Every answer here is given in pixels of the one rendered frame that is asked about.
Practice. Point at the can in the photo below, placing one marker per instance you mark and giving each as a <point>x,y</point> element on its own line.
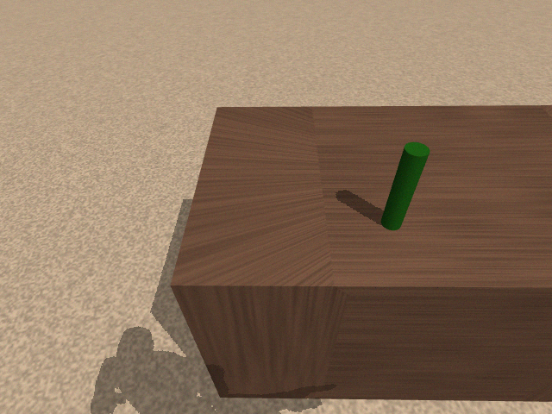
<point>410,168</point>

